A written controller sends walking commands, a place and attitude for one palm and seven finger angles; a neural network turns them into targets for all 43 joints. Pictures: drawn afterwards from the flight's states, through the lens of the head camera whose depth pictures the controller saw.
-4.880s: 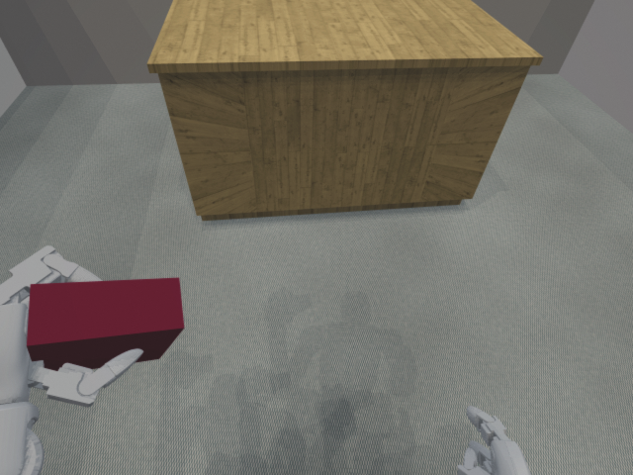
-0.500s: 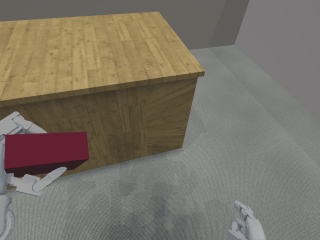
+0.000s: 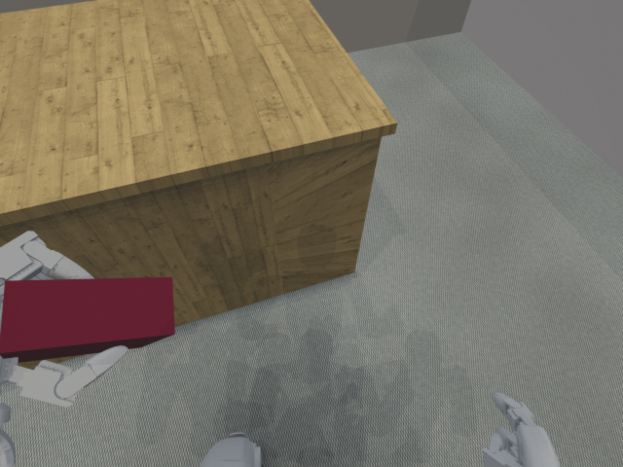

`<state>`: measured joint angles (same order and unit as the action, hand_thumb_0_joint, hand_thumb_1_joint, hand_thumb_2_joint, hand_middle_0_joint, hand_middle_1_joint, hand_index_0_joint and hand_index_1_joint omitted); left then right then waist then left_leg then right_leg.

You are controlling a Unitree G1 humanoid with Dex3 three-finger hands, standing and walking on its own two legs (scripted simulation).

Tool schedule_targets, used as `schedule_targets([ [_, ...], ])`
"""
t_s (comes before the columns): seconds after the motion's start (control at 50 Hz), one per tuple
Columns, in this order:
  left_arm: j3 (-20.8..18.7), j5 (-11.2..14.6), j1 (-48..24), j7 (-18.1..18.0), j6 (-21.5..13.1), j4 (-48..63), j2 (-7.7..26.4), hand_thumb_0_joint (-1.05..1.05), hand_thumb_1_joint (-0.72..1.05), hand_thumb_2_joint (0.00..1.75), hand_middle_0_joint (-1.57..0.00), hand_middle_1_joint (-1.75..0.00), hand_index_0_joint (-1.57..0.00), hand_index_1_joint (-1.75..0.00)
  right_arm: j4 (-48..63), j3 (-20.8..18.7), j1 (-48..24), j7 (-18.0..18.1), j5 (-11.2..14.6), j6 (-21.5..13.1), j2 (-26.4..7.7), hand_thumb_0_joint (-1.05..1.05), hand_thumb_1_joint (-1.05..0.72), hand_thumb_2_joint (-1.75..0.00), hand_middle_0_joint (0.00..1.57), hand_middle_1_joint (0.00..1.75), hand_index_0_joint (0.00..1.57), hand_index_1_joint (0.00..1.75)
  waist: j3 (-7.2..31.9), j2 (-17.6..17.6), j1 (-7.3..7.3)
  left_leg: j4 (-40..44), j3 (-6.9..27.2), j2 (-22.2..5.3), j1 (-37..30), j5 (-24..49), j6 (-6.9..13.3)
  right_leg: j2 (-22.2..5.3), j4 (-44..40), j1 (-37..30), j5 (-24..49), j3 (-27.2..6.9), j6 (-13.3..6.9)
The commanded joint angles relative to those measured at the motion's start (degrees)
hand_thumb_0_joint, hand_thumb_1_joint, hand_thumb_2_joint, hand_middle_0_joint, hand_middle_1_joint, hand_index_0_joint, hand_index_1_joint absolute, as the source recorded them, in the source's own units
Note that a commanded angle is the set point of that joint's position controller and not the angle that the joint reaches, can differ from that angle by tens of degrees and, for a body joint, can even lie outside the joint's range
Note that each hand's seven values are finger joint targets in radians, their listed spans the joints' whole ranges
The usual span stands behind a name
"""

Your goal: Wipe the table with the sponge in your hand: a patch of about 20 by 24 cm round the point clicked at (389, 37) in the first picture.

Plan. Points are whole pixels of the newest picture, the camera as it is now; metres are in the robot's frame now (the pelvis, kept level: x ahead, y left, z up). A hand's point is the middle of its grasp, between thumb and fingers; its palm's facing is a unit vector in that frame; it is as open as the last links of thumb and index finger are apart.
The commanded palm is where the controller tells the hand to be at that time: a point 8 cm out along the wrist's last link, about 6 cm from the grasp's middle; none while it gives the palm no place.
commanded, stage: take the last steps up to it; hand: left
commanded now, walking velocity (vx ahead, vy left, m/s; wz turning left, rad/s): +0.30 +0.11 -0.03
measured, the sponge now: (110, 319) +0.23 +0.19 +0.14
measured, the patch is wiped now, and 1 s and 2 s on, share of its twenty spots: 0.00 0.00 0.00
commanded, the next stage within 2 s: come to a stop and stand still in 1.20 s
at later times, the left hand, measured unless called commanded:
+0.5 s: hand (82, 212) +0.33 +0.25 +0.17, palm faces +0.38 -0.77 -0.52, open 9.4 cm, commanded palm +0.28 +0.29 +0.17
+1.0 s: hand (74, 133) +0.45 +0.30 +0.17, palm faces +0.38 -0.82 -0.42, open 9.4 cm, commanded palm +0.38 +0.33 +0.17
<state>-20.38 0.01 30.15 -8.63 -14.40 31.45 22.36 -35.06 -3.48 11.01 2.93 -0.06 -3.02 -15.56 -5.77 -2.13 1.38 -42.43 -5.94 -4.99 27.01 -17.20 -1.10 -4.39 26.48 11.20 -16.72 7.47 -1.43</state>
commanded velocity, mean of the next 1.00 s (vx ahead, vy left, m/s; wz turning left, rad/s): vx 0.25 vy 0.08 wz -0.01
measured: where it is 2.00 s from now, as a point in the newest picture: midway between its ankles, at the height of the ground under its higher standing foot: (294, 438)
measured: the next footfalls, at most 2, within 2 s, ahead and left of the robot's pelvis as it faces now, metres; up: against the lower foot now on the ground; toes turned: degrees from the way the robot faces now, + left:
left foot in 0.10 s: +0.13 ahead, +0.16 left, +0.00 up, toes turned +8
right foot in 0.46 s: +0.18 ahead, -0.08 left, +0.00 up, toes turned -11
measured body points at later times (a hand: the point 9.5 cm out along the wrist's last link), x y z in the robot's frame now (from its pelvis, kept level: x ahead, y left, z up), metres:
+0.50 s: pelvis +0.11 +0.01 -0.02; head +0.14 -0.01 +0.43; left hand +0.31 +0.28 +0.19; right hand +0.26 -0.19 -0.13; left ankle +0.09 +0.15 -0.73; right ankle +0.14 -0.07 -0.75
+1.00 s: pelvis +0.21 +0.06 -0.01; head +0.23 +0.08 +0.43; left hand +0.42 +0.34 +0.19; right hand +0.36 -0.18 -0.09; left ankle +0.27 +0.15 -0.74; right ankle +0.15 -0.05 -0.68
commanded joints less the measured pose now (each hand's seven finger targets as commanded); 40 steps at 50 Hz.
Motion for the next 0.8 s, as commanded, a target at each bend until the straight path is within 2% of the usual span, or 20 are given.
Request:
schedule_targets([
  [0.0,-10.1,1.7,0.4,-3.0,-2.5,11.5,9.0,0.00,0.10,1.30,-1.20,-1.60,-1.20,-1.60,9.5,-0.4,-2.6,0.3,0.1,-3.4,-1.0,0.00,-0.90,-0.90,0.20,0.30,0.20,0.30,14.6,-5.9,-2.13,12.4,-4.4,2.7,-7.0,4.5,0.6,-11.9,-1.4,-11.3,25.9,-8.7,-5.5],
  [0.04,-10.2,1.6,-1.6,-3.2,-2.8,12.0,9.2,0.00,0.10,1.30,-1.20,-1.60,-1.20,-1.60,9.7,-1.2,-1.5,1.1,0.1,-3.4,-1.9,0.00,-0.90,-0.90,0.20,0.30,0.20,0.30,15.7,-1.6,-0.93,18.7,-5.0,3.0,-18.7,9.8,1.4,-7.8,7.3,-5.3,22.9,-6.0,-2.5],
  [0.06,-9.2,1.7,-3.2,-3.1,-3.3,13.2,8.5,0.00,0.10,1.30,-1.20,-1.60,-1.20,-1.60,9.8,-1.8,-1.1,1.4,0.4,-3.4,-3.0,0.00,-0.90,-0.90,0.20,0.30,0.20,0.30,17.5,6.7,0.04,20.2,1.3,-1.6,-27.2,12.1,3.7,-4.9,17.4,1.4,17.0,-3.8,-0.4],
  [0.08,-8.9,1.7,-4.1,-3.0,-3.8,14.6,8.4,0.00,0.10,1.30,-1.20,-1.60,-1.20,-1.60,10.1,-2.2,-1.6,1.2,0.5,-3.3,-4.3,0.00,-0.90,-0.90,0.20,0.30,0.20,0.30,18.3,18.7,-0.51,19.7,17.8,-13.8,-35.4,23.7,9.7,0.8,28.8,15.6,-9.6,-0.5,2.1],
  [0.1,-7.8,1.2,-4.5,-2.8,-4.1,13.0,9.0,0.00,0.10,1.30,-1.20,-1.60,-1.20,-1.60,10.7,-1.5,-1.7,1.0,0.6,-3.9,-3.6,0.00,-0.90,-0.90,0.20,0.30,0.20,0.30,16.1,18.4,-0.79,22.2,26.9,-19.2,-34.2,27.3,13.8,2.7,39.0,21.4,-21.2,-3.3,1.7],
  [0.12,-8.5,0.8,-4.6,-2.2,-3.5,7.4,10.0,0.00,0.10,1.30,-1.20,-1.60,-1.20,-1.60,9.3,-0.8,-2.4,0.7,0.3,-4.3,-3.4,0.00,-0.90,-0.90,0.20,0.30,0.20,0.30,12.4,13.8,-0.53,25.2,26.0,-20.2,-26.4,17.2,14.9,1.0,43.7,23.3,-19.2,-5.9,1.5],
  [0.14,-8.4,1.2,-6.9,-1.8,-3.1,8.3,10.2,0.00,0.10,1.30,-1.20,-1.60,-1.20,-1.60,8.7,-0.4,-3.5,0.8,0.1,-4.2,-3.1,0.00,-0.90,-0.90,0.20,0.30,0.20,0.30,10.1,13.9,-0.43,26.1,24.5,-19.4,-22.5,12.6,15.5,-1.4,44.1,24.7,-16.6,-6.4,2.2],
  [0.22,-6.0,0.9,-8.4,-1.2,-3.1,15.6,8.3,0.00,0.10,1.30,-1.20,-1.60,-1.20,-1.60,7.5,-0.1,-2.9,0.4,0.8,-5.7,-2.3,0.00,-0.90,-0.90,0.20,0.30,0.20,0.30,9.5,15.6,-1.48,25.9,10.2,-12.3,-19.0,11.6,11.9,-1.9,35.9,22.3,-7.0,-3.2,3.0],
  [0.32,-7.1,1.3,-5.3,-1.2,-2.2,12.9,8.1,0.00,0.10,1.30,-1.20,-1.60,-1.20,-1.60,7.3,1.1,-3.0,0.6,0.0,-6.8,-1.7,0.00,-0.90,-0.90,0.20,0.30,0.20,0.30,10.0,15.6,-1.43,26.4,5.6,-11.5,-15.2,10.9,9.9,0.6,17.8,11.1,-4.1,1.4,3.4],
  [0.4,-7.9,1.3,-6.0,-1.4,-0.8,5.7,7.6,0.00,0.10,1.30,-1.20,-1.60,-1.20,-1.60,7.0,1.1,-3.6,1.2,0.2,-5.2,-1.5,0.00,-0.90,-0.90,0.20,0.30,0.20,0.30,12.0,8.6,-1.89,16.2,2.6,-9.3,-12.4,1.9,6.6,2.8,3.0,-0.6,-0.1,3.4,2.7],
  [0.42,-7.7,1.1,-7.3,-1.4,-0.7,4.7,8.2,0.00,0.10,1.30,-1.20,-1.60,-1.20,-1.60,6.7,1.0,-3.7,1.3,0.3,-4.6,-1.2,0.00,-0.90,-0.90,0.20,0.30,0.20,0.30,12.0,3.1,-1.87,7.7,0.8,-6.9,-9.3,0.2,5.5,-0.2,-1.9,-4.4,0.7,-1.8,1.3],
  [0.44,-8.5,0.8,-7.7,-1.4,-0.5,3.4,9.7,0.00,0.10,1.30,-1.20,-1.60,-1.20,-1.60,6.8,1.0,-3.2,1.2,0.4,-3.9,-0.2,0.00,-0.90,-0.90,0.20,0.30,0.20,0.30,13.3,-9.8,-1.61,-7.2,-3.3,-0.9,-0.4,-5.6,3.3,-10.4,-6.9,-9.8,1.4,-19.8,-3.6],
  [0.46,-8.9,1.3,-8.9,-1.4,0.0,2.8,10.5,0.00,0.10,1.30,-1.20,-1.60,-1.20,-1.60,8.0,1.5,-5.7,0.9,0.3,-4.0,0.0,0.00,-0.90,-0.90,0.20,0.30,0.20,0.30,11.1,-17.7,-2.54,-20.8,-0.3,3.9,11.9,-15.9,1.3,-20.8,-11.4,-13.3,6.8,-37.7,-9.3],
  [0.48,-8.6,1.6,-12.3,-1.1,-0.4,3.5,9.9,0.00,0.10,1.30,-1.20,-1.60,-1.20,-1.60,6.8,1.3,-5.3,0.6,0.0,-4.3,-1.0,0.00,-0.90,-0.90,0.20,0.30,0.20,0.30,10.6,-12.7,-1.75,-27.1,6.2,1.6,12.5,-11.7,0.6,-22.1,-12.5,-10.2,3.5,-36.3,-9.4],
  [0.5,-7.2,1.7,-13.7,-0.6,-0.6,3.9,9.1,0.00,0.10,1.30,-1.20,-1.60,-1.20,-1.60,6.2,0.6,-5.2,0.1,0.5,-4.0,-1.6,0.00,-0.90,-0.90,0.20,0.30,0.20,0.30,9.9,-11.5,-1.11,-30.2,7.4,1.1,13.4,-9.4,0.2,-20.3,-12.4,-9.3,2.4,-35.1,-8.3],
  [0.54,-7.6,1.5,-7.7,-0.4,-1.6,2.9,8.7,0.00,0.10,1.30,-1.20,-1.60,-1.20,-1.60,5.5,1.5,-5.4,0.3,0.2,-3.1,-1.0,0.00,-0.90,-0.90,0.20,0.30,0.20,0.30,8.4,-4.0,-1.42,-30.8,7.0,-0.1,13.9,-4.0,-0.8,-16.3,-9.1,-8.9,16.9,-22.6,-7.6],
  [0.56,-7.1,1.1,-6.8,-0.4,-2.0,3.7,8.2,0.00,0.10,1.30,-1.20,-1.60,-1.20,-1.60,5.4,1.8,-5.6,0.0,0.1,-2.5,-0.8,0.00,-0.90,-0.90,0.20,0.30,0.20,0.30,9.1,-2.6,-1.27,-29.8,6.1,-0.2,13.6,-2.1,-1.0,-15.1,-8.2,-8.6,22.4,-16.7,-6.7],
  [0.6,-6.7,1.0,-9.5,-0.7,-3.1,8.7,8.9,0.00,0.10,1.30,-1.20,-1.60,-1.20,-1.60,6.0,1.6,-6.3,0.0,0.1,-2.2,-1.0,0.00,-0.90,-0.90,0.20,0.30,0.20,0.30,11.0,-2.5,-0.80,-23.6,4.2,-0.2,11.6,-0.7,-1.1,-14.0,-7.1,-10.3,30.6,-10.4,-5.9],
  [0.72,-10.5,1.6,-1.6,-2.4,-3.2,15.0,10.8,0.00,0.10,1.30,-1.20,-1.60,-1.20,-1.60,10.1,0.2,-4.3,0.0,0.0,-3.1,-0.5,0.00,-0.90,-0.90,0.20,0.30,0.20,0.30,14.3,-5.5,-3.14,3.0,-2.2,1.5,-0.1,1.2,0.3,-13.2,-4.4,-12.9,34.2,-8.0,-6.7],
  [0.78,-10.6,1.9,-1.5,-2.9,-2.4,14.7,10.0,0.00,0.10,1.30,-1.20,-1.60,-1.20,-1.60,10.6,-0.4,-2.8,0.3,0.0,-3.1,-1.0,0.00,-0.90,-0.90,0.20,0.30,0.20,0.30,14.1,-4.2,-2.35,11.7,-4.0,3.0,-7.9,6.3,0.3,-11.8,-1.8,-9.6,27.3,-7.8,-5.2],
])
